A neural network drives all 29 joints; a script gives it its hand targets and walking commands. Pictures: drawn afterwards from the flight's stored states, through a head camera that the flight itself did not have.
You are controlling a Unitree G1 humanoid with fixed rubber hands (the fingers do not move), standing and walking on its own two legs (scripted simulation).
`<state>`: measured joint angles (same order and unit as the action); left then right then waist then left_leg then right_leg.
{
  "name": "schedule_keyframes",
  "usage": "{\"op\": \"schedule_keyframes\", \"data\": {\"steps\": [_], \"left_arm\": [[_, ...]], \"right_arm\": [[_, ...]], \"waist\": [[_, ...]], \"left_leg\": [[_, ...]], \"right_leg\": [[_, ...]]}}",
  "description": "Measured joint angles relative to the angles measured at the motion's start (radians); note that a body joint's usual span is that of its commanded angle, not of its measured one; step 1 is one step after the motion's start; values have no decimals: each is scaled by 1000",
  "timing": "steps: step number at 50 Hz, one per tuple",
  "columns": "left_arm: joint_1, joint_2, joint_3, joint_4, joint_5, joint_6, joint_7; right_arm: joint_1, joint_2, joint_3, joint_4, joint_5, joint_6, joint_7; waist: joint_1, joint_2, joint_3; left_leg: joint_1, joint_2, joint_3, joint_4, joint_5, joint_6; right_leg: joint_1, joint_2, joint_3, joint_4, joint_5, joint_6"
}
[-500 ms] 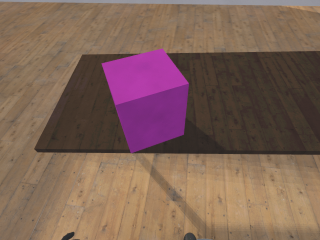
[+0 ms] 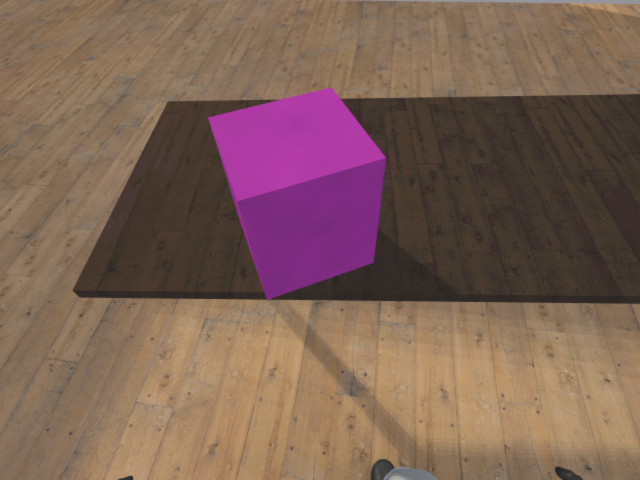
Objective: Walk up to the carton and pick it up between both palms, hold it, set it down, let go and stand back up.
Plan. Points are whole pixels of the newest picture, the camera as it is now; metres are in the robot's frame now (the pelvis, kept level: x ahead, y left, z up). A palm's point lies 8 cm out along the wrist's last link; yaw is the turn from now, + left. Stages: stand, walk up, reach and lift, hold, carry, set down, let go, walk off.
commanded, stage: walk up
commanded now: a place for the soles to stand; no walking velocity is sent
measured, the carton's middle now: (298, 196) +0.55 +0.07 +0.00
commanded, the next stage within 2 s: none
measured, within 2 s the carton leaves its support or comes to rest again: neither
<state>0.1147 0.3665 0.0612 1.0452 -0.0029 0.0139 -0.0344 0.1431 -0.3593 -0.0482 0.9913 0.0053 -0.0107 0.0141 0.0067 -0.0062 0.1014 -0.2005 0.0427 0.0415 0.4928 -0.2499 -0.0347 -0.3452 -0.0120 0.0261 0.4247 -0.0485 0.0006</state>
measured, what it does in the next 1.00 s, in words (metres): walks ahead: right foot, then left foot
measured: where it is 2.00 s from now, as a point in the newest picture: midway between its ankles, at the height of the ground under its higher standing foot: outside the picture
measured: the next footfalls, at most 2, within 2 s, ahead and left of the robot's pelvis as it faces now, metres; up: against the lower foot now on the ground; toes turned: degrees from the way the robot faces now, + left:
right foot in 0.70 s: +0.21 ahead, -0.02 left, +0.00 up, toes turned -5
left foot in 0.90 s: +0.11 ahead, +0.22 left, +0.00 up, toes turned +3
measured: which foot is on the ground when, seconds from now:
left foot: down 0.00-0.74, up 0.76-0.88, down 0.90-1.00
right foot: down 0.00-0.44, up 0.46-0.68, down 0.70-1.00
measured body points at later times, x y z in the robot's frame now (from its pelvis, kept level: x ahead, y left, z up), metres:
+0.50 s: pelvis +0.04 +0.06 -0.02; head +0.06 +0.05 +0.43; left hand +0.11 +0.41 -0.11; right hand +0.08 -0.27 -0.13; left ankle +0.00 +0.17 -0.74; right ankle +0.11 -0.10 -0.71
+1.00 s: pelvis +0.14 +0.13 -0.03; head +0.17 +0.13 +0.42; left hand +0.29 +0.44 -0.12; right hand +0.23 -0.18 -0.13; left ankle +0.10 +0.25 -0.73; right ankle +0.17 -0.02 -0.73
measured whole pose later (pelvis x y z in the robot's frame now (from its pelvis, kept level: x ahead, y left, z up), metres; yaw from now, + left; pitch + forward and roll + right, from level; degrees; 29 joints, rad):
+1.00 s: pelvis +0.14 +0.13 -0.03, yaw -2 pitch -4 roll -1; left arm 0.18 0.40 0.01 0.71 -0.02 0.02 0.02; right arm 0.27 -0.39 -0.06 0.72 0.00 0.01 0.01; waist 0.00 0.01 0.14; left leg -0.21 0.01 0.01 0.80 -0.51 0.01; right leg -0.34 -0.05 0.00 0.78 -0.37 0.05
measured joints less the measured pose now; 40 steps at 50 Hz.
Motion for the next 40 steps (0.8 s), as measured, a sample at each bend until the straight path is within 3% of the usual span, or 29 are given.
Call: {"op": "schedule_keyframes", "data": {"steps": [9,14,17,20,22,23,25,28,31,34,35,37,40], "left_arm": [[10,-14,-16,-16,-9,-3,-1],[84,-17,4,-90,30,-27,55],[114,-11,11,-142,39,-36,85],[135,7,23,-186,56,-32,97],[139,36,29,-213,57,-27,96],[140,54,35,-218,51,-21,97],[164,71,45,-220,27,-8,106],[203,73,39,-229,17,-7,101],[220,70,27,-251,10,-21,79],[215,53,6,-278,11,-27,68],[202,44,1,-288,14,-32,67],[151,20,-10,-305,23,-35,71],[109,12,-25,-358,23,-36,81]], "right_arm": [[10,-6,10,-1,7,-1,-1],[67,-21,-43,-60,-41,50,48],[118,-56,-78,-99,-52,76,63],[161,-76,-99,-135,-54,91,77],[186,-73,-98,-157,-56,88,84],[190,-63,-95,-165,-60,81,86],[200,-47,-86,-189,-67,75,83],[225,-24,-85,-235,-70,67,65],[255,-6,-70,-255,-60,55,43],[276,-6,-54,-272,-52,48,33],[280,-10,-49,-276,-46,46,30],[272,-13,-38,-261,-33,44,24],[250,-5,-22,-267,-27,74,12]], "waist": [[0,8,-9],[-23,22,-46],[-28,62,-51],[-39,87,-44],[-43,76,-32],[-41,49,-20],[-39,22,-23],[-77,22,-31],[-72,11,-33],[-69,20,-25],[-65,36,-14],[-58,86,20],[-29,81,37]], "left_leg": [[20,6,-1,-23,-5,-7],[-40,-2,-14,141,-215,54],[-104,7,-34,305,-236,71],[-111,26,-41,317,-257,90],[-68,34,-26,208,-190,84],[-53,19,-5,199,-165,59],[-34,9,38,210,-182,44],[10,8,58,193,-209,59],[79,-8,97,149,-220,61],[121,-19,124,159,-262,61],[121,-11,123,193,-289,59],[86,21,88,320,-302,51],[0,-20,-6,490,-391,37]], "right_leg": [[16,5,-3,-17,1,1],[9,-2,-14,3,-33,-1],[2,-5,-39,26,-56,3],[-9,-17,-58,75,-89,26],[-27,-37,-56,137,-126,40],[-52,-52,-32,213,-216,33],[-127,-19,30,406,-393,29],[-181,37,35,608,-439,21],[-157,40,2,559,-389,12],[-74,24,-52,336,-286,-2],[-45,31,-62,277,-205,-25],[-25,51,-89,292,-204,-44],[-26,31,-80,345,-268,-45]]}}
